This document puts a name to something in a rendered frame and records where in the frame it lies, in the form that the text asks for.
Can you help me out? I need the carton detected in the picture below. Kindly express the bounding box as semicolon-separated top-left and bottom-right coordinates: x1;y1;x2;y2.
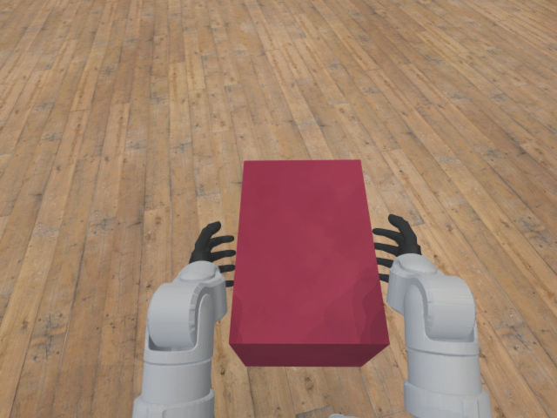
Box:
229;159;390;367

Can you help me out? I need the left robot forearm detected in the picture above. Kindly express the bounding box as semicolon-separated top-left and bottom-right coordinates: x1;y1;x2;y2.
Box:
132;260;227;418

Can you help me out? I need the right robot forearm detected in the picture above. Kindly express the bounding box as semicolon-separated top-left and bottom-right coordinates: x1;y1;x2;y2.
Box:
386;253;493;418

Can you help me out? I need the robot left hand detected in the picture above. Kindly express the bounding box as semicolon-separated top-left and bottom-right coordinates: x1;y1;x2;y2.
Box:
189;221;236;287

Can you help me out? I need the robot right hand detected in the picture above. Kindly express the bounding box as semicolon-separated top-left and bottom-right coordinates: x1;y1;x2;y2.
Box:
372;214;422;283

